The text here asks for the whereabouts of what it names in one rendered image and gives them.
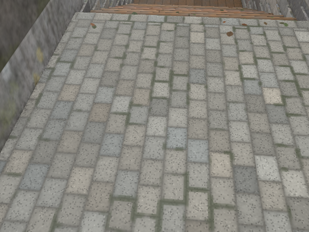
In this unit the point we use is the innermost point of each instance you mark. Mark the stairs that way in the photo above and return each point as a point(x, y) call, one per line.
point(184, 10)

